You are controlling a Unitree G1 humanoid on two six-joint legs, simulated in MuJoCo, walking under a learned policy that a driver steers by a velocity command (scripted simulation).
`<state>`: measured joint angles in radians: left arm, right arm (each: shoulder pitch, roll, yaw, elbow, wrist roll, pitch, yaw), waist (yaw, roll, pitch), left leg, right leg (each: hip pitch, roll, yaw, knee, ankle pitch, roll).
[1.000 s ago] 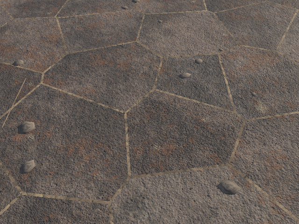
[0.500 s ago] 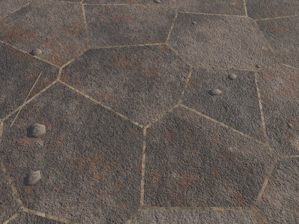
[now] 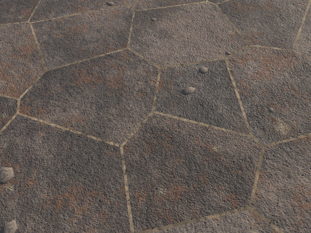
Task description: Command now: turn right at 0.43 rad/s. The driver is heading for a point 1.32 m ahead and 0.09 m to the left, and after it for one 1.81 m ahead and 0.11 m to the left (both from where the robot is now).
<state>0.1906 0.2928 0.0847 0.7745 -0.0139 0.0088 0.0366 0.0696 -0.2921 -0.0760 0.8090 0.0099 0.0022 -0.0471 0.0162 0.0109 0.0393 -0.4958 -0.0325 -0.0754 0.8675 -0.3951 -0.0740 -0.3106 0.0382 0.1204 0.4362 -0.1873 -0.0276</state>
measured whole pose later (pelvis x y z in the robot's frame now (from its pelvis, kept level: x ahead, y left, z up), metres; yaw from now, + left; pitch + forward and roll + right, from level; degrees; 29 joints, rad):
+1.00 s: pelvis +0.17 +0.08 +0.00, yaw -5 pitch +1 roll +0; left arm 0.25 0.29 0.07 0.79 -0.02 -0.08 0.01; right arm 0.31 -0.25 -0.04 0.89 0.00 -0.09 0.03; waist -0.03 -0.04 0.00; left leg -0.14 -0.04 0.04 0.35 -0.22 0.07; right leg -0.56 -0.10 0.01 1.08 -0.22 -0.03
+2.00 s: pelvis +0.73 +0.06 -0.02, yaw +9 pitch +2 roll -1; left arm 0.23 0.29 0.05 0.81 -0.01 -0.11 0.00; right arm 0.19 -0.30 -0.07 0.71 0.02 -0.06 0.04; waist 0.00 -0.01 0.06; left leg -0.41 -0.07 0.01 0.55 -0.17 0.09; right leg -0.37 -0.04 0.02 1.20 -0.41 -0.01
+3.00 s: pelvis +1.26 +0.10 -0.02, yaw -5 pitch +1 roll +0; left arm 0.24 0.29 0.04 0.76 0.00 0.02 0.02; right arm 0.11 -0.23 -0.02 0.70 -0.02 -0.06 0.01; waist 0.02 -0.03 0.03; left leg -0.43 -0.04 -0.01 0.50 -0.10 0.03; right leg -0.34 0.06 0.11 0.96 -0.59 0.05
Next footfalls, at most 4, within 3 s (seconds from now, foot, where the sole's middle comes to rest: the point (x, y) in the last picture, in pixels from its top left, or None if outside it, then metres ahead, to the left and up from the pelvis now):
0.16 left None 0.06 0.14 -0.78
0.48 right None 0.00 -0.10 -0.78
0.80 left None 0.20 0.16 -0.78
1.32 right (194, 208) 0.53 -0.09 -0.78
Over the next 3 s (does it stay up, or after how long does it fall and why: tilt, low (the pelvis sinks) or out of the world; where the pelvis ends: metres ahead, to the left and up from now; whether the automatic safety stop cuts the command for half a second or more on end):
stays up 1.26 0.10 -0.02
